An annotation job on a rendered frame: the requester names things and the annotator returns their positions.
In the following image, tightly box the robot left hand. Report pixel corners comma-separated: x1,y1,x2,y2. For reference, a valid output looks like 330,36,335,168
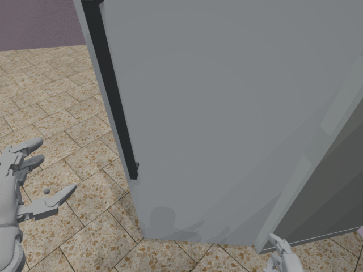
0,137,77,227

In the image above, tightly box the handle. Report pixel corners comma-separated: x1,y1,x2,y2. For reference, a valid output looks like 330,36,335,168
81,0,139,180

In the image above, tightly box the robot left forearm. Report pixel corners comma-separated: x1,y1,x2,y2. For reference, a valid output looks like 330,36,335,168
0,226,26,272

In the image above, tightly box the robot right hand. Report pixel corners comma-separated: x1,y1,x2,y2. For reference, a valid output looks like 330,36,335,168
263,233,305,272

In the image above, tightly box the fridge door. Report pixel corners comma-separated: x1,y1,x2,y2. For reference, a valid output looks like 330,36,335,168
73,0,363,247

